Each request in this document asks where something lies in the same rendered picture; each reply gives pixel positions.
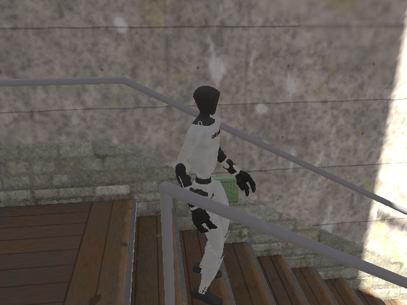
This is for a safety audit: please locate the robot left upper arm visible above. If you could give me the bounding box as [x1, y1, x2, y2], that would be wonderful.
[211, 116, 221, 126]

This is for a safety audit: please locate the robot left thigh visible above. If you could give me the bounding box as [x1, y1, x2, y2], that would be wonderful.
[212, 180, 230, 237]

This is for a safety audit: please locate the right robot forearm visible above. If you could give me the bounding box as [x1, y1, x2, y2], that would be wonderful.
[176, 163, 198, 210]

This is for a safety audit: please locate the humanoid robot torso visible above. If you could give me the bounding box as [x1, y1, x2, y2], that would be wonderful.
[189, 115, 220, 198]

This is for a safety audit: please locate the left robot forearm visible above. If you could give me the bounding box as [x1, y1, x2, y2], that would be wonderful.
[217, 146, 240, 176]

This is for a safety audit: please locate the robot left hand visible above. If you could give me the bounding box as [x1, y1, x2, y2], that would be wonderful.
[235, 171, 256, 196]

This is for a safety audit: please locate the robot right upper arm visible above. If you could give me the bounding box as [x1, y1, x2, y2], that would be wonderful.
[175, 126, 205, 173]

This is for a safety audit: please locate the robot right hand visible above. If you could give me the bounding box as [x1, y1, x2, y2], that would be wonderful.
[192, 208, 217, 233]

